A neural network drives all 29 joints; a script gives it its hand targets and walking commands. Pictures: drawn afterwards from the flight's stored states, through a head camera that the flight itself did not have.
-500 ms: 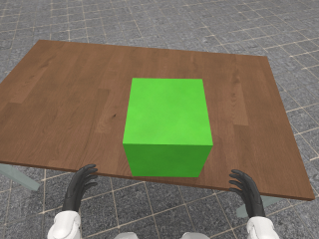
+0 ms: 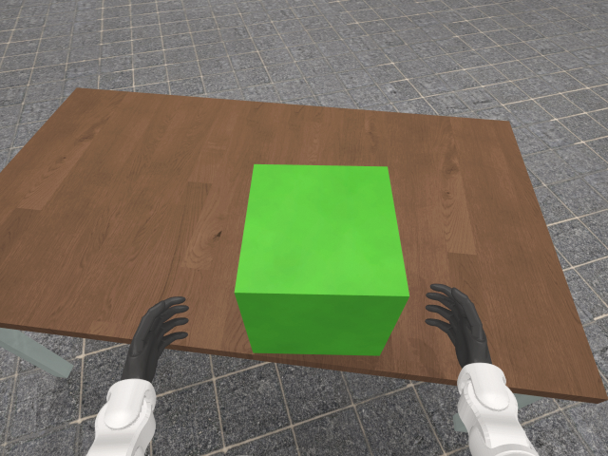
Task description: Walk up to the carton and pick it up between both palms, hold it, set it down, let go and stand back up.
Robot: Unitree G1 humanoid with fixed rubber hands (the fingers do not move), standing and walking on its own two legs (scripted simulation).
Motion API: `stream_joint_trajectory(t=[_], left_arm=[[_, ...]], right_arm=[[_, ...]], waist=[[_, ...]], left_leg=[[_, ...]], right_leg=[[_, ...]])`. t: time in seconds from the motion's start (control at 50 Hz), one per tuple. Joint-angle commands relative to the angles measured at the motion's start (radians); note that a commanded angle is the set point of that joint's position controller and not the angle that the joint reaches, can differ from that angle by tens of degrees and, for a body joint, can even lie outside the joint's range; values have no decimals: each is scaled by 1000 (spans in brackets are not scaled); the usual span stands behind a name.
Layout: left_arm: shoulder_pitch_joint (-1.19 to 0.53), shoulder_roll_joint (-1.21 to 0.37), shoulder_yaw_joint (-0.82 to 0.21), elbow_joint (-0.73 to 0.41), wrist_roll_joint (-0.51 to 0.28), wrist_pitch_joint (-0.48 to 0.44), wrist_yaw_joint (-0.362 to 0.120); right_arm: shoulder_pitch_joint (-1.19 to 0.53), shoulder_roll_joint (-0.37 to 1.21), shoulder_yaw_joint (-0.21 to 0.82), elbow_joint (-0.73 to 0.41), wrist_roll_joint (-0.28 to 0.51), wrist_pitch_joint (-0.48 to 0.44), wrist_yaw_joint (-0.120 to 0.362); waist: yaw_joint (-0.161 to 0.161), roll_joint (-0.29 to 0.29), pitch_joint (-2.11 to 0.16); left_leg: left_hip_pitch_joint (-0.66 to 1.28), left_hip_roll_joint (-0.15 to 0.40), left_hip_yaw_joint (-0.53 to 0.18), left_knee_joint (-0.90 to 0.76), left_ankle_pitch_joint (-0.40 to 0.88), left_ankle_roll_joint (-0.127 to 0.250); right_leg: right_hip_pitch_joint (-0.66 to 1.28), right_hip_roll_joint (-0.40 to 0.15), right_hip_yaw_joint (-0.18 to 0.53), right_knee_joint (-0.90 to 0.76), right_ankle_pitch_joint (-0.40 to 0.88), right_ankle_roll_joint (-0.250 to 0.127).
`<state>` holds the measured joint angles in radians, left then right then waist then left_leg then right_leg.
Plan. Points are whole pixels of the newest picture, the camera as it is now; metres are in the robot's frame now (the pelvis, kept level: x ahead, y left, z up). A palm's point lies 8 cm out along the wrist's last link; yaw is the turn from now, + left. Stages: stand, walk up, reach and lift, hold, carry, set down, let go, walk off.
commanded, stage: reach and lift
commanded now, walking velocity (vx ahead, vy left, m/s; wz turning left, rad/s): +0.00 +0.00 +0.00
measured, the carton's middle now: (318, 262) +0.43 +0.00 -0.08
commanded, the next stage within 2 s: none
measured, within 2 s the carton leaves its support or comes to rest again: neither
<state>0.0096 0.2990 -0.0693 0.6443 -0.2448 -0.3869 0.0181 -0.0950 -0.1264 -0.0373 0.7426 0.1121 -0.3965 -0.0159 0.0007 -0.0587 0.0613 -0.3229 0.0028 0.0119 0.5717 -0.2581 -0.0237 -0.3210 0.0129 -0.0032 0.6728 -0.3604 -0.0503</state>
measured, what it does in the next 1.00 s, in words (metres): stands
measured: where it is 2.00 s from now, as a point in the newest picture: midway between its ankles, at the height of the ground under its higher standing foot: outside the picture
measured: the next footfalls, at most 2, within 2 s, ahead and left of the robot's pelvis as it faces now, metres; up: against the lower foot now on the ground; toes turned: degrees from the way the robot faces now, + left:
none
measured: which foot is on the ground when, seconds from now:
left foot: down 0.00-1.00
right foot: down 0.00-1.00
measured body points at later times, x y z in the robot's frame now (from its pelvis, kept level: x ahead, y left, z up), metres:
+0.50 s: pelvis +0.00 +0.00 +0.00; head +0.03 +0.01 +0.45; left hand +0.35 +0.22 +0.02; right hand +0.36 -0.18 +0.04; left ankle +0.03 +0.15 -0.73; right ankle +0.00 -0.08 -0.73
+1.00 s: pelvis +0.01 +0.01 +0.00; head +0.03 +0.01 +0.45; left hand +0.41 +0.22 +0.07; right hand +0.42 -0.18 +0.08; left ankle +0.03 +0.15 -0.73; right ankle +0.00 -0.08 -0.73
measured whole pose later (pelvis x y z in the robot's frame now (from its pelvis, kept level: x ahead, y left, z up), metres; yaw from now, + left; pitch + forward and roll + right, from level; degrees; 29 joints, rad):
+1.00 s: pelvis +0.01 +0.01 +0.00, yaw +0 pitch +4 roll +1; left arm -0.62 0.29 -0.07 0.92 -0.25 -0.05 0.04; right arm -0.68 -0.21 -0.04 0.96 0.18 -0.08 -0.08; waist 0.00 -0.03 -0.04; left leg -0.38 0.00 0.01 0.56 -0.26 -0.02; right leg -0.36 0.01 0.00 0.62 -0.34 -0.03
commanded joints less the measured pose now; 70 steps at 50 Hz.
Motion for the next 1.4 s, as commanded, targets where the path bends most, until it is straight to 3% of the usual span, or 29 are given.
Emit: stream_joint_trajectory(t=[0.0, 0.08, 0.16, 0.26, 0.44, 0.5, 0.6, 0.64, 0.84, 0.86, 0.88, 0.96, 1.06, 1.12, 1.18, 1.28, 1.38], left_arm=[[-403, 171, 7, -239, -116, -26, 6], [-507, 158, 4, -211, -114, 10, 11], [-577, 166, 25, -150, -113, 52, 7], [-714, 170, 42, -73, -96, 102, 11], [-865, 156, 90, -81, -46, 186, 14], [-882, 155, 102, -103, -41, 210, 14], [-979, 152, 112, -100, -39, 241, 23], [-1006, 143, 105, -108, -43, 250, 25], [-1182, 153, 105, 24, -43, 287, 36], [-1223, 163, 105, 73, -50, 284, 37], [-1228, 151, 88, 60, -51, 283, 39], [-1287, 153, 81, 147, -57, 258, 42], [-1296, 101, 56, 258, -51, 214, 37], [-1295, 93, 61, 346, -35, 159, 36], [-1297, 87, 54, 446, -34, 97, 34], [-1326, 75, 18, 519, -69, -24, 56], [-1323, 53, -12, 514, -79, -109, 79]], right_arm=[[-283, -152, 86, -285, 163, -40, -17], [-368, -154, 64, -255, 160, 2, -22], [-438, -160, 61, -250, 156, 39, -39], [-546, -175, 46, -186, 155, 91, -56], [-686, -229, 11, -84, 161, 150, -80], [-710, -246, 19, -88, 179, 163, -81], [-819, -275, -1, -47, 180, 195, -79], [-846, -275, 11, -49, 196, 200, -74], [-1009, -313, 15, 61, 220, 247, -62], [-1052, -319, 19, 66, 223, 247, -60], [-1048, -321, 6, 78, 218, 246, -59], [-1104, -319, 18, 130, 224, 239, -58], [-1113, -311, 31, 281, 227, 204, -48], [-1116, -292, 43, 357, 221, 160, -46], [-1124, -280, 47, 433, 213, 118, -42], [-1148, -272, 66, 459, 215, 46, -20], [-1136, -296, 33, 474, 201, -35, -13]], waist=[[-6, 80, -442], [-18, 92, -448], [-12, 68, -456], [-16, 74, -470], [-41, 112, -574], [-44, 93, -618], [-50, 92, -655], [-53, 86, -681], [-49, 86, -713], [-43, 76, -714], [-61, 89, -723], [-57, 86, -766], [-71, 106, -763], [-60, 94, -745], [-68, 85, -738], [-64, 93, -840], [-78, 110, -995]], left_leg=[[108, -40, -5, -68, 193, 4], [104, -34, -11, -78, 161, 6], [85, -38, -9, -81, 168, 13], [69, -33, -12, -92, 157, 14], [137, -27, -25, -67, 319, -7], [169, -27, -25, -53, 398, -13], [170, -22, -29, -50, 413, -18], [182, -24, -23, -37, 462, -20], [158, -16, -23, -21, 455, -19], [135, -16, -21, -13, 444, -18], [150, -15, -24, -11, 453, -21], [134, -14, -20, 12, 474, -24], [144, -8, -25, 41, 496, -38], [96, -9, -22, 69, 487, -38], [27, -8, -25, 89, 409, -37], [-58, -1, -26, 142, 347, -44], [-67, 6, -35, 213, 370, -64]], right_leg=[[148, -38, 109, -207, 436, 70], [122, -32, 94, -216, 371, 68], [149, -36, 97, -214, 427, 82], [136, -30, 87, -216, 403, 88], [140, -6, 63, -209, 537, 87], [144, 7, 58, -203, 619, 91], [103, 14, 48, -207, 604, 88], [104, 18, 48, -202, 652, 92], [36, 21, 43, -204, 610, 91], [29, 21, 42, -200, 602, 91], [23, 24, 35, -197, 611, 88], [9, 21, 35, -178, 650, 94], [-65, 31, 21, -157, 623, 83], [-93, 26, 21, -131, 612, 83], [-142, 18, 22, -112, 524, 82], [-259, 7, -5, -63, 403, 73], [-381, 15, -38, -10, 380, 55]])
